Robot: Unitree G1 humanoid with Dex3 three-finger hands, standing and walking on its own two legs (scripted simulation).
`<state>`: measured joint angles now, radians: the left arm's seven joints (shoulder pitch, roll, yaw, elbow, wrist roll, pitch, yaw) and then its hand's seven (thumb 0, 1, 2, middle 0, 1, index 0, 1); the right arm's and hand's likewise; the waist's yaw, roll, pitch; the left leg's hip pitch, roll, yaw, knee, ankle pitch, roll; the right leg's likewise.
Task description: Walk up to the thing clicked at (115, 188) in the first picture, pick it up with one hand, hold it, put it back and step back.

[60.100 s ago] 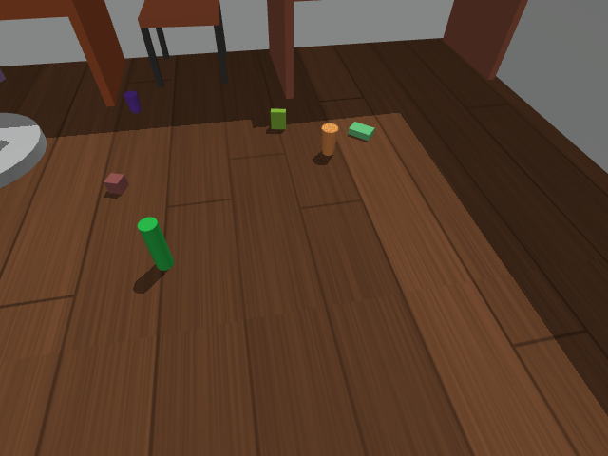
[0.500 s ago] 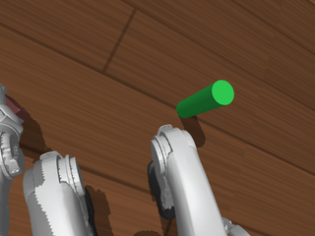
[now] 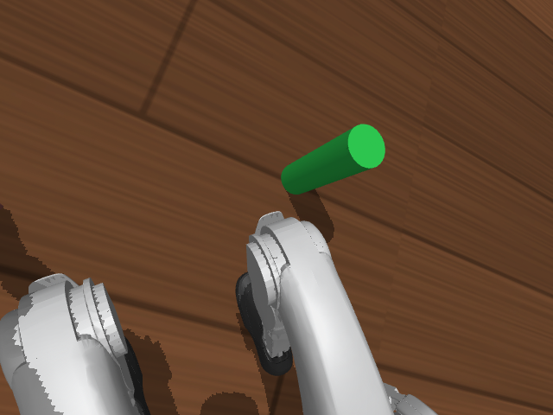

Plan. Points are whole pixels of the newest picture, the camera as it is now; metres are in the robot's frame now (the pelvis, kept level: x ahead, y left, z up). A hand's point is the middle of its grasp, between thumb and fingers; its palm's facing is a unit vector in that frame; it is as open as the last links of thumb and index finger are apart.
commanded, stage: rest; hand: left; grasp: from above
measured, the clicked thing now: out of the picture +0.43 +0.32 -0.26
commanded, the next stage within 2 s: open in 0.56 s
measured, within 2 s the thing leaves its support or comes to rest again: neither
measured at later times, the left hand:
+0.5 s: hand out of the picture +0.44 +0.31 -0.23, palm faces -0.29 -0.32 -0.90, open 9.7 cm
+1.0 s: hand out of the picture +0.44 +0.30 -0.24, palm faces -0.30 -0.32 -0.90, open 10.5 cm
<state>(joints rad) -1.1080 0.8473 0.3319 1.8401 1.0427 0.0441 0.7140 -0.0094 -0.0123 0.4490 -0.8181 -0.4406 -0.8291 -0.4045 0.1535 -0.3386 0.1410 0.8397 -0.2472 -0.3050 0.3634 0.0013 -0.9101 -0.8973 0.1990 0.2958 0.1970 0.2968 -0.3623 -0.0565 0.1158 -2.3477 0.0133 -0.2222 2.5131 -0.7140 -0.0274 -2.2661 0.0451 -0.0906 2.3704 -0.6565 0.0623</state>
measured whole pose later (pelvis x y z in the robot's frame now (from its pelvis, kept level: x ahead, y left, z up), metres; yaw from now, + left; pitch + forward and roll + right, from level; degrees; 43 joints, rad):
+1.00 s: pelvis -0.01 +0.01 +0.00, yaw -2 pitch +26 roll -14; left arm -1.15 0.97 0.29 1.91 1.02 0.04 0.76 -0.01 -0.06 0.61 -0.64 -0.58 -0.63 -0.59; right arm 0.13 -0.37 0.27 0.77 -0.25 -0.38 0.39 0.00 -0.90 -0.90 0.20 0.30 0.20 0.30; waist -0.42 -0.12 0.21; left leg -2.31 0.02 -0.27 2.52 -0.70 -0.02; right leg -2.20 0.06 -0.14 2.33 -0.62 0.08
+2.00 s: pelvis -0.01 +0.01 +0.01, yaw -3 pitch +26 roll -15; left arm -1.14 0.99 0.25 1.87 0.98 0.05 0.73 -0.01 -0.41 1.13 -0.24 -1.00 -0.20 -1.03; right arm 0.15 -0.38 0.28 0.75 -0.24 -0.40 0.38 0.00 -0.89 -0.89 0.20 0.30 0.20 0.30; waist -0.42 -0.13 0.23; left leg -2.29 0.02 -0.27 2.50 -0.69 -0.01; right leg -2.17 0.05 -0.14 2.30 -0.62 0.07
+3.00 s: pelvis -0.01 -0.01 +0.02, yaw +4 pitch +32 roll -8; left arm -1.03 0.80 0.05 1.51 1.26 -0.23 0.40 0.00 -0.48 1.00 -0.10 -0.99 -0.10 -0.99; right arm 0.13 -0.31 0.11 0.69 -0.15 -0.07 0.13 0.00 -0.89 -0.89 0.20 0.30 0.20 0.30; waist -0.27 -0.03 -0.02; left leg -2.31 0.00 -0.17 2.40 -0.65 -0.03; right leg -2.25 0.01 -0.06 2.31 -0.62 0.04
